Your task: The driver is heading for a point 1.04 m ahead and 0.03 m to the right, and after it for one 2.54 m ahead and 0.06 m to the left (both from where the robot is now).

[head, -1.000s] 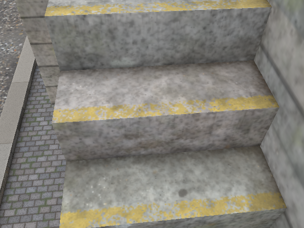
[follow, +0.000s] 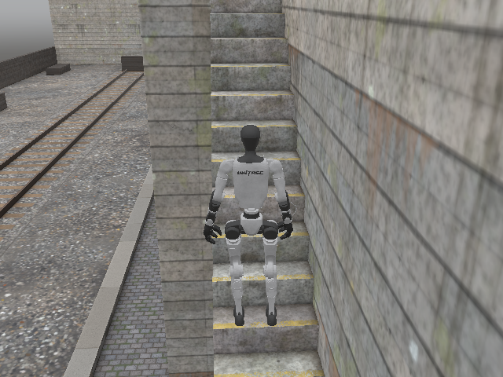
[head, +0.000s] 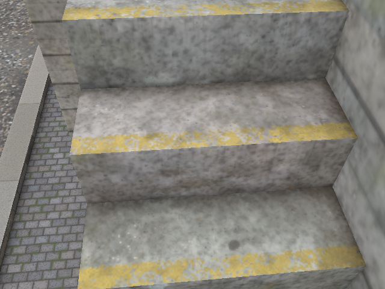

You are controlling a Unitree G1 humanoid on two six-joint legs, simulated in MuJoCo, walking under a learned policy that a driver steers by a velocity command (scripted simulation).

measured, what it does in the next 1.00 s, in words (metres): stands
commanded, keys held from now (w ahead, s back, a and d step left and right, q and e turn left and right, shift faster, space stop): w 0.36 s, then no key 0.64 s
